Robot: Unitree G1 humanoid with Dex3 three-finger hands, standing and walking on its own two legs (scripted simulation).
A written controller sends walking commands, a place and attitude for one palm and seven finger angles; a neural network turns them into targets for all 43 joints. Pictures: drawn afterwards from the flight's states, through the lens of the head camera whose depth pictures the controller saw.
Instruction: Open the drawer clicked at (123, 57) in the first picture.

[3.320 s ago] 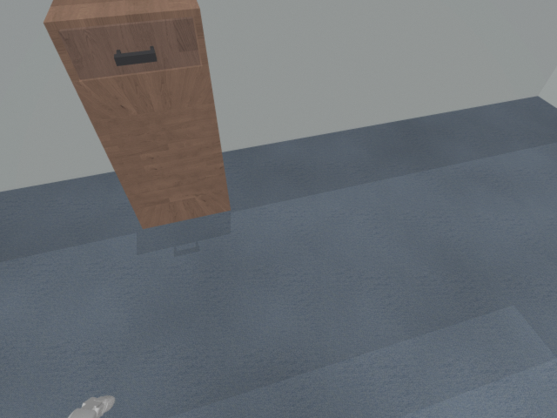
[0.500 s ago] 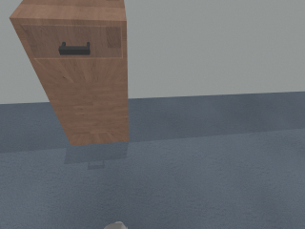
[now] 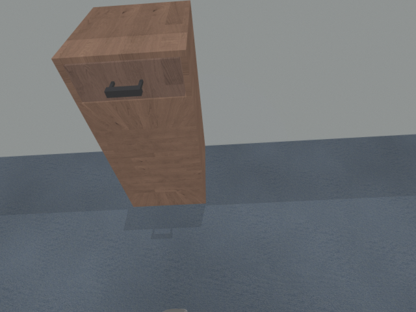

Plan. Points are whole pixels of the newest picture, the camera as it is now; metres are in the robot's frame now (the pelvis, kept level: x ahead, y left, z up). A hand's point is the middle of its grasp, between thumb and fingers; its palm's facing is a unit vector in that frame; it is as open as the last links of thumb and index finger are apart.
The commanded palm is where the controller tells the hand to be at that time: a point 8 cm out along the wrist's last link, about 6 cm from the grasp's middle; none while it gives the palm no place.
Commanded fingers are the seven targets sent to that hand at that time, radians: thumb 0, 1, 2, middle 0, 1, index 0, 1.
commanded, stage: take the last steps up to it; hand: left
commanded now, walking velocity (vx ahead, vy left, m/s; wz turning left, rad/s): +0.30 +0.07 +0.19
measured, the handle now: (125, 87) +0.75 +0.31 +0.03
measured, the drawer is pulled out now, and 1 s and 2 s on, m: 0.00 0.00 0.00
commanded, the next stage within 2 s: come to a stop and stand still in 0.80 s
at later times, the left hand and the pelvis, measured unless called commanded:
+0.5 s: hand out of the picture -0.04 +0.23 -0.18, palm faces +0.17 -0.97 -0.16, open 7.4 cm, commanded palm none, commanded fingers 0.00 0.90 0.90 -0.20 -0.30 -0.20 -0.30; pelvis +0.05 +0.06 +0.00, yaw +4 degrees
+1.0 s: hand (138, 244) +0.31 +0.22 -0.16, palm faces +0.08 -0.97 -0.21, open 7.3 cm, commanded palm none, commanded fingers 0.00 0.90 0.90 -0.20 -0.30 -0.20 -0.30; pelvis +0.22 +0.04 -0.01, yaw +4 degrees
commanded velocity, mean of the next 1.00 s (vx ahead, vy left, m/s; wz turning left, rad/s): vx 0.18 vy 0.04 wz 0.01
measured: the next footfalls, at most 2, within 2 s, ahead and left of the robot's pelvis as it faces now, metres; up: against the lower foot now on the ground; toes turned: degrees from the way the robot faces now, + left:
left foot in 0.38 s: +0.06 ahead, +0.16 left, +0.00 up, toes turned +12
right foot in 0.86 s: +0.32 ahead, -0.03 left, +0.00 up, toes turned -4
